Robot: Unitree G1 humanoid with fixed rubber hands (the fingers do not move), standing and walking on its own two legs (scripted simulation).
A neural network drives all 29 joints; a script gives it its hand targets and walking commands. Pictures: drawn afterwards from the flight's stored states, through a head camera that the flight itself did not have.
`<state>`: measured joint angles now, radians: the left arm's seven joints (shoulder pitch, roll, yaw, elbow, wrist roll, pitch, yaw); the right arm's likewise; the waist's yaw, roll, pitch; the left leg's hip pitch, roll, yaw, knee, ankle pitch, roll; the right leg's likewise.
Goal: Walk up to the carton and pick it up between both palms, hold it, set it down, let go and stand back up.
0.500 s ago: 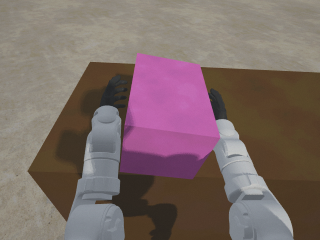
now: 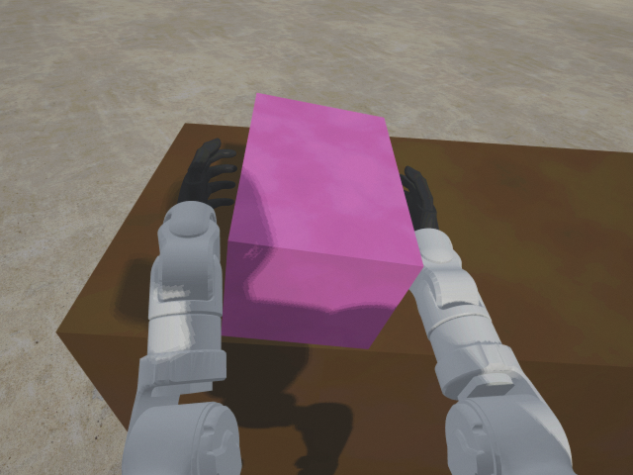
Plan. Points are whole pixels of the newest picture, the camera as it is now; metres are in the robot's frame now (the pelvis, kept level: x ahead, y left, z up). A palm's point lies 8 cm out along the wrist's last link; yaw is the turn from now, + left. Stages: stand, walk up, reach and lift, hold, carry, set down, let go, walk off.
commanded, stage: reach and lift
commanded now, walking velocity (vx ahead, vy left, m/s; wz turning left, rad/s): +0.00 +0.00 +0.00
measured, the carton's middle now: (310, 216) +0.40 -0.02 +0.15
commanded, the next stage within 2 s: hold in 0.38 s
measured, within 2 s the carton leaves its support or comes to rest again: neither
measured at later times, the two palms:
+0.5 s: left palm (193, 209) +0.36 +0.12 +0.20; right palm (423, 230) +0.35 -0.15 +0.16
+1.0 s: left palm (180, 208) +0.35 +0.13 +0.21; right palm (418, 220) +0.35 -0.14 +0.18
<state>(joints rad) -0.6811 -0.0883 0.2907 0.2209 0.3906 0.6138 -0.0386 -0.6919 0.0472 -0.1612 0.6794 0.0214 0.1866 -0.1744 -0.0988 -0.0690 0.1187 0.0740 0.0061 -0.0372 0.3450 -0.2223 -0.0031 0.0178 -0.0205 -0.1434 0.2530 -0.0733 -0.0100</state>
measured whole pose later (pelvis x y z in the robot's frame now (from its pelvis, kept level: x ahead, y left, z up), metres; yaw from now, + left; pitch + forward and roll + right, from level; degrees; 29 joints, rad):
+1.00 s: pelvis -0.01 -0.01 +0.00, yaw +0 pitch -13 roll +0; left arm -0.65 -0.09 0.30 0.02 0.41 0.75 -0.08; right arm -0.69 0.05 -0.09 0.55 0.06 0.28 -0.20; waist -0.08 -0.08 0.15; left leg 0.10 0.02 -0.05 0.35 -0.21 -0.02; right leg 0.03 -0.01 -0.15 0.28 -0.08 -0.03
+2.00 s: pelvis -0.01 -0.01 +0.00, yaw +0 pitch -14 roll -1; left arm -0.61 -0.10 0.29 -0.06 0.41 0.78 -0.08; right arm -0.65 0.04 -0.05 0.48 0.09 0.30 -0.20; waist -0.08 -0.07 0.16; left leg 0.12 0.02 -0.03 0.34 -0.22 -0.01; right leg 0.05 -0.01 -0.14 0.27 -0.08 -0.02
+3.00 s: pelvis +0.00 +0.00 +0.00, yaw +0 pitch -13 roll -1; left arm -0.61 -0.10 0.29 -0.06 0.41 0.79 -0.08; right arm -0.64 0.03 -0.03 0.46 0.11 0.31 -0.21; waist -0.09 -0.06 0.15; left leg 0.12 0.01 -0.03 0.34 -0.23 -0.01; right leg 0.05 -0.01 -0.14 0.26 -0.08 -0.02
